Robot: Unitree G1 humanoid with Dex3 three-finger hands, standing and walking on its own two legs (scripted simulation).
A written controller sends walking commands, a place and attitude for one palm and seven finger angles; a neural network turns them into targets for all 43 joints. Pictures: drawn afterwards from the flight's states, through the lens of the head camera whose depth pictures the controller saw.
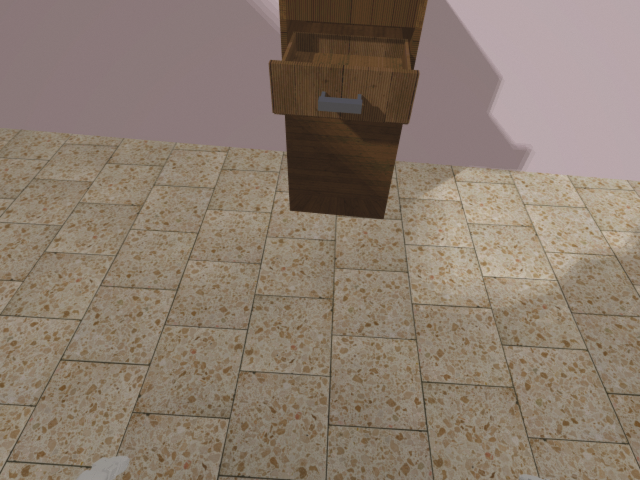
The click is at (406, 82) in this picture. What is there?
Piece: drawer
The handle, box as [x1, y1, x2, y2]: [318, 91, 361, 113]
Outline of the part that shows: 319,96 318,110 360,113 361,94 358,94 358,97 356,99 325,97 325,92 322,91 321,95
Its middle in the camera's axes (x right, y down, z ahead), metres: +0.05 -0.36 +1.01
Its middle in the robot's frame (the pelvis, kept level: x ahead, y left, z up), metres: +1.00 +0.00 -0.03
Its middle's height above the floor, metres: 0.74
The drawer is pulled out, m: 0.30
